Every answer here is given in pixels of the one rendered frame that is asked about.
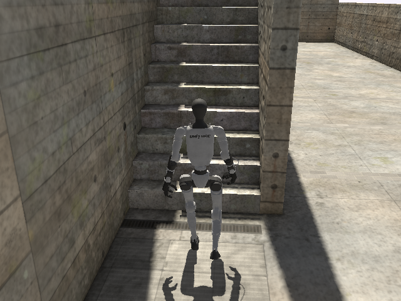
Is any left robot forearm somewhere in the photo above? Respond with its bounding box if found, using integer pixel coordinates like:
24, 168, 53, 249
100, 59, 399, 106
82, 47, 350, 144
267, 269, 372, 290
164, 152, 177, 182

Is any robot left foot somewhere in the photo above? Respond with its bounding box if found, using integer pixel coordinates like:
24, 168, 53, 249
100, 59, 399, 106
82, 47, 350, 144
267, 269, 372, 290
190, 235, 199, 250

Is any robot right hand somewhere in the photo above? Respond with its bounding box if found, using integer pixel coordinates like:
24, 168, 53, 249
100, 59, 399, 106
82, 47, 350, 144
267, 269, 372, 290
222, 172, 237, 185

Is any robot left hand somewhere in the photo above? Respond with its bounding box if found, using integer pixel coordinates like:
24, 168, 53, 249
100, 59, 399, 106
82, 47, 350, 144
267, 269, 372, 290
162, 181, 177, 198

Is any right robot forearm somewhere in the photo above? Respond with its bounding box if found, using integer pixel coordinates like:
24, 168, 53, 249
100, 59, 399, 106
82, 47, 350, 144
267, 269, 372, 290
224, 150, 236, 174

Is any right robot upper arm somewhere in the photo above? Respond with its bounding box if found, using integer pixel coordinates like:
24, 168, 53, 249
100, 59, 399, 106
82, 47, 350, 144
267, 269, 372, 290
213, 125, 230, 160

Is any left robot upper arm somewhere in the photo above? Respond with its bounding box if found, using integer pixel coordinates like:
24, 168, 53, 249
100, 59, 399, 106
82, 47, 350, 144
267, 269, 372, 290
171, 126, 187, 162

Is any right robot thigh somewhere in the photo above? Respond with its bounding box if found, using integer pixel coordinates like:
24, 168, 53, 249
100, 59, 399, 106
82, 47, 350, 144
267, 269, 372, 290
209, 175, 222, 219

